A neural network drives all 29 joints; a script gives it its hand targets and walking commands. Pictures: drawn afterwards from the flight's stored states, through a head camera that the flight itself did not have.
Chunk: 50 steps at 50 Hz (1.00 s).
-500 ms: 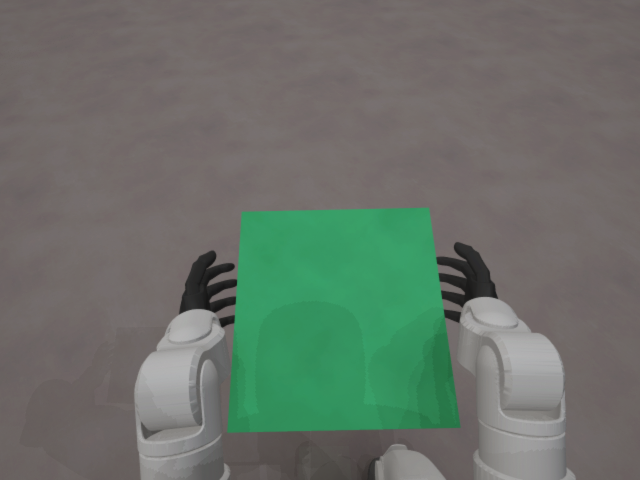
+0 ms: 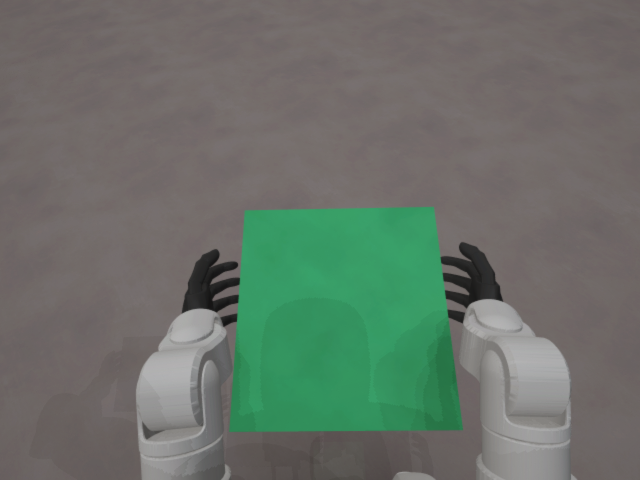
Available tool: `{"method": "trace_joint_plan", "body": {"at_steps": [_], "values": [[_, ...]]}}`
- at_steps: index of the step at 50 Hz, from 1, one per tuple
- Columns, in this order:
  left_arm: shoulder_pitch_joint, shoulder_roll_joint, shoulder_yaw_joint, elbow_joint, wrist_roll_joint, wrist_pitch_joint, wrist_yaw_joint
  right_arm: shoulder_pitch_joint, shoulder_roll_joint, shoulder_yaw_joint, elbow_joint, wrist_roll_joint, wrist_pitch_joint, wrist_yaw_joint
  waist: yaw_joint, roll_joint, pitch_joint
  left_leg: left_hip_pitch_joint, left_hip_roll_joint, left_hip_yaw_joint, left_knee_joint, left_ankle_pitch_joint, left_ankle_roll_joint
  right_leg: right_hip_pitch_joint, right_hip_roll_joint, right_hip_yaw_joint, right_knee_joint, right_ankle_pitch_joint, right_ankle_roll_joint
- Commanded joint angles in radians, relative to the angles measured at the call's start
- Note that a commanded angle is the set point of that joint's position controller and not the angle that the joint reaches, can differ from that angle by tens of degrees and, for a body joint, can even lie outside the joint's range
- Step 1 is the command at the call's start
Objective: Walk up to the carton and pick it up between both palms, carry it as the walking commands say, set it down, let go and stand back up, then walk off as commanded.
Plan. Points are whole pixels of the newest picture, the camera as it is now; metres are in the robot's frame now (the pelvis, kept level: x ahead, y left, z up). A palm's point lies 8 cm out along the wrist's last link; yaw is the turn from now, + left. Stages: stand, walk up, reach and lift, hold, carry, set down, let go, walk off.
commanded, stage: carry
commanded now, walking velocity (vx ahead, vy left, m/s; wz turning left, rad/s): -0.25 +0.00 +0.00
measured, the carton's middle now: (339, 324) +0.30 -0.02 +0.01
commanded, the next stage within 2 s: none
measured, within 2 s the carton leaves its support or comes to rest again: neither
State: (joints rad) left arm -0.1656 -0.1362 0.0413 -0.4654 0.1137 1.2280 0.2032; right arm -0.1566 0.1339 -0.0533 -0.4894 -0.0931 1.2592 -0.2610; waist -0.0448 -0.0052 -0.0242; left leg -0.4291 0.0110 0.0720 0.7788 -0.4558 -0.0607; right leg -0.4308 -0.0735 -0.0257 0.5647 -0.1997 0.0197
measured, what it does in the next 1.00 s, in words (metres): walks backwards: left foot, then right foot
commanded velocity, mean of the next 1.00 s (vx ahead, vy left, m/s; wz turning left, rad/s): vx -0.25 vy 0.00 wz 0.00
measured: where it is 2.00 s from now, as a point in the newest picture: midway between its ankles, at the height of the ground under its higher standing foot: outside the picture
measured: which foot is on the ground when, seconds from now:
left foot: up 0.00-0.02, down 0.04-0.38, up 0.40-0.66, down 0.68-1.00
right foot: down 0.00-0.06, up 0.08-0.34, down 0.36-0.68, up 0.70-0.98, down 1.00-1.00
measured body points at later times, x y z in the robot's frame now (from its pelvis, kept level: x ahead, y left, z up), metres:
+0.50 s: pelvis -0.19 +0.01 +0.01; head -0.17 -0.01 +0.45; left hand +0.09 +0.15 +0.09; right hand +0.08 -0.16 +0.08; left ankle -0.14 +0.13 -0.67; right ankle -0.16 -0.11 -0.73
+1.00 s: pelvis -0.37 +0.04 -0.01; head -0.35 +0.03 +0.44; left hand -0.09 +0.20 +0.09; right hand -0.09 -0.11 +0.08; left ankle -0.26 +0.15 -0.73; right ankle -0.40 -0.08 -0.73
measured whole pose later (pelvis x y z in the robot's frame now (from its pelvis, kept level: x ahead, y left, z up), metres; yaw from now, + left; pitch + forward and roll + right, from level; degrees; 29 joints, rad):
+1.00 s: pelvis -0.37 +0.04 -0.01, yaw -1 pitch +4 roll -1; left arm -0.19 -0.14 0.06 -0.46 0.10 1.24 0.23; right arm -0.17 0.14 -0.05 -0.46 -0.13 1.25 -0.22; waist 0.05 0.04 -0.04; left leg -0.51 0.05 0.06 0.53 -0.08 0.02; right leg -0.30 0.01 -0.05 0.55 -0.37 0.03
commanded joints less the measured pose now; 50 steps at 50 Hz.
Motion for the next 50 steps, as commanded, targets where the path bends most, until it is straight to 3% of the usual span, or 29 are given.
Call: {"method": "trace_joint_plan", "body": {"at_steps": [1,2,3,4,5,7,10,15,17,18,19,20,21,22,23,26,30,32,33,34,35,36,37,38,40,42,47,49,50], "values": [[-0.295,-0.934,-0.570,-0.072,-0.353,-0.014,-0.240,-0.396,0.986,0.674,-0.067,0.426,-0.023,0.313,0.041,-0.191,-0.394,0.126,0.000,0.042,-0.332,0.134,0.004,0.294,-0.182,0.139,-0.032,0.522,-0.106],[-0.297,-0.933,-0.577,-0.063,-0.355,-0.011,-0.238,-0.382,0.981,0.659,-0.049,0.414,-0.021,0.315,0.044,-0.141,-0.385,0.223,0.056,-0.024,-0.396,0.205,0.013,0.195,-0.148,0.127,0.001,0.411,-0.068],[-0.291,-0.941,-0.585,-0.060,-0.358,-0.009,-0.237,-0.376,0.967,0.648,-0.044,0.403,-0.021,0.318,0.049,0.029,-0.364,0.285,0.198,-0.192,-0.414,0.371,0.059,0.055,-0.075,0.080,0.084,0.170,-0.023],[-0.345,-0.949,-0.620,-0.095,-0.370,-0.001,-0.238,-0.355,0.964,0.621,-0.024,0.392,-0.027,0.324,0.042,0.315,-0.310,0.261,0.387,-0.387,-0.410,0.684,0.175,-0.126,0.034,-0.046,0.211,-0.229,0.018],[-0.362,-0.970,-0.622,-0.086,-0.366,0.001,-0.240,-0.379,0.981,0.628,-0.049,0.399,-0.027,0.330,0.041,0.293,-0.312,0.235,0.439,-0.388,-0.409,0.854,0.251,-0.126,0.060,-0.019,0.481,-0.416,0.017],[-0.401,-1.021,-0.653,-0.090,-0.407,-0.005,-0.256,-0.394,1.004,0.616,-0.075,0.386,-0.038,0.332,0.045,0.149,-0.299,0.145,0.329,-0.220,-0.409,0.586,0.220,-0.090,0.031,0.041,0.650,-0.312,0.006],[-0.466,-1.041,-0.698,-0.136,-0.453,-0.010,-0.258,-0.399,1.000,0.577,-0.097,0.363,-0.055,0.320,0.049,0.200,-0.282,0.203,0.236,-0.125,-0.407,0.474,0.163,-0.094,0.046,-0.006,0.478,-0.258,0.021],[-0.388,-1.008,-0.673,-0.080,-0.449,0.011,-0.256,-0.336,0.958,0.574,-0.084,0.334,-0.043,0.296,0.031,0.211,-0.363,0.301,0.287,-0.240,-0.422,0.435,0.181,0.034,0.083,-0.036,0.108,-0.297,0.009],[-0.357,-1.002,-0.650,-0.039,-0.436,0.017,-0.261,-0.321,0.948,0.582,-0.055,0.330,-0.034,0.292,0.046,0.175,-0.370,0.221,0.258,-0.214,-0.389,0.341,0.131,0.169,0.059,-0.022,-0.165,-0.155,0.000],[-0.351,-0.998,-0.637,-0.022,-0.431,0.019,-0.265,-0.315,0.947,0.585,-0.039,0.329,-0.031,0.290,0.045,0.113,-0.348,0.116,0.215,-0.185,-0.362,0.246,0.090,0.254,-0.011,0.044,-0.253,-0.111,-0.011],[-0.366,-0.994,-0.631,-0.019,-0.423,0.013,-0.269,-0.322,0.956,0.599,-0.051,0.327,-0.031,0.295,0.048,-0.130,-0.332,-0.061,0.090,-0.096,-0.244,0.111,0.031,0.295,-0.182,0.287,-0.315,-0.148,-0.067],[-0.367,-1.015,-0.626,-0.024,-0.421,0.003,-0.271,-0.406,0.963,0.631,-0.115,0.351,-0.032,0.304,0.062,-0.343,-0.277,-0.143,0.003,0.013,-0.002,-0.045,-0.003,0.186,-0.356,0.387,-0.314,0.143,-0.168],[-0.364,-1.043,-0.618,-0.039,-0.424,-0.001,-0.275,-0.447,1.006,0.655,-0.119,0.373,-0.037,0.307,0.064,-0.228,-0.246,-0.138,-0.011,-0.051,0.227,-0.085,-0.002,0.148,-0.338,0.293,-0.269,0.354,-0.190],[-0.351,-1.038,-0.604,-0.048,-0.413,-0.006,-0.276,-0.468,1.021,0.679,-0.114,0.397,-0.040,0.311,0.062,-0.137,-0.255,-0.102,-0.018,-0.097,0.329,-0.039,0.006,0.130,-0.282,0.192,-0.227,0.351,-0.169],[-0.357,-1.029,-0.599,-0.063,-0.398,-0.013,-0.274,-0.476,1.034,0.691,-0.112,0.410,-0.043,0.316,0.056,-0.114,-0.266,-0.098,-0.012,-0.108,0.381,0.020,0.008,0.134,-0.238,0.128,-0.204,0.295,-0.143],[-0.379,-0.989,-0.572,-0.112,-0.385,-0.030,-0.265,-0.505,1.036,0.711,-0.137,0.443,-0.044,0.313,0.055,-0.150,-0.279,-0.137,0.002,-0.063,0.274,0.045,-0.010,0.234,-0.190,0.099,-0.142,0.347,-0.123],[-0.312,-0.932,-0.557,-0.070,-0.357,-0.014,-0.250,-0.447,0.987,0.690,-0.087,0.432,-0.023,0.305,0.063,-0.239,-0.340,-0.050,-0.011,0.000,-0.052,-0.015,0.005,0.326,-0.222,0.192,-0.137,0.473,-0.149],[-0.295,-0.924,-0.559,-0.051,-0.352,-0.009,-0.243,-0.399,0.978,0.671,-0.052,0.417,-0.017,0.306,0.050,-0.212,-0.375,0.070,-0.024,0.036,-0.298,0.076,0.010,0.320,-0.193,0.174,-0.083,0.466,-0.119],[-0.295,-0.923,-0.566,-0.046,-0.355,-0.008,-0.241,-0.379,0.976,0.657,-0.035,0.407,-0.015,0.307,0.049,-0.169,-0.392,0.178,0.020,0.001,-0.399,0.167,0.011,0.249,-0.165,0.153,-0.047,0.400,-0.082],[-0.301,-0.926,-0.573,-0.041,-0.359,-0.007,-0.239,-0.369,0.970,0.642,-0.025,0.396,-0.015,0.309,0.052,-0.069,-0.377,0.271,0.110,-0.118,-0.433,0.218,0.025,0.127,-0.117,0.130,0.025,0.266,-0.050],[-0.326,-0.940,-0.602,-0.069,-0.372,-0.002,-0.240,-0.357,0.957,0.620,-0.014,0.384,-0.023,0.314,0.048,0.245,-0.325,0.262,0.337,-0.365,-0.408,0.555,0.123,-0.082,-0.004,0.003,0.137,-0.047,0.008],[-0.369,-0.959,-0.616,-0.081,-0.370,-0.001,-0.239,-0.376,0.979,0.625,-0.033,0.393,-0.026,0.323,0.043,0.315,-0.297,0.244,0.428,-0.402,-0.413,0.790,0.221,-0.153,0.058,-0.045,0.374,-0.360,0.023],[-0.392,-0.990,-0.629,-0.081,-0.385,-0.003,-0.246,-0.391,0.994,0.624,-0.055,0.392,-0.030,0.326,0.043,0.232,-0.304,0.197,0.412,-0.364,-0.402,0.802,0.247,-0.122,0.057,0.032,0.552,-0.381,0.015],[-0.412,-1.017,-0.645,-0.083,-0.404,-0.007,-0.255,-0.399,1.007,0.617,-0.069,0.383,-0.037,0.328,0.044,0.149,-0.296,0.165,0.344,-0.264,-0.395,0.670,0.224,-0.109,0.038,0.055,0.636,-0.318,0.011],[-0.466,-1.047,-0.686,-0.127,-0.447,-0.014,-0.261,-0.407,1.018,0.593,-0.096,0.370,-0.054,0.322,0.047,0.183,-0.279,0.178,0.250,-0.147,-0.387,0.569,0.177,-0.129,0.039,0.038,0.604,-0.243,0.015],[-0.484,-1.040,-0.701,-0.149,-0.461,-0.013,-0.257,-0.396,1.003,0.576,-0.106,0.360,-0.059,0.313,0.044,0.199,-0.299,0.254,0.228,-0.148,-0.378,0.557,0.163,-0.113,0.061,-0.004,0.461,-0.269,0.031],[-0.378,-1.007,-0.665,-0.069,-0.446,0.013,-0.256,-0.333,0.964,0.576,-0.082,0.337,-0.040,0.293,0.031,0.212,-0.377,0.330,0.282,-0.264,-0.393,0.557,0.186,0.033,0.087,-0.027,0.089,-0.294,0.018],[-0.350,-1.005,-0.642,-0.034,-0.434,0.017,-0.262,-0.321,0.958,0.584,-0.052,0.336,-0.032,0.291,0.048,0.168,-0.380,0.232,0.252,-0.231,-0.369,0.441,0.129,0.183,0.051,-0.008,-0.191,-0.124,0.009],[-0.347,-1.003,-0.630,-0.019,-0.428,0.017,-0.266,-0.319,0.961,0.590,-0.039,0.335,-0.030,0.290,0.045,0.098,-0.359,0.120,0.205,-0.202,-0.338,0.334,0.086,0.269,-0.030,0.073,-0.260,-0.079,-0.002]]}}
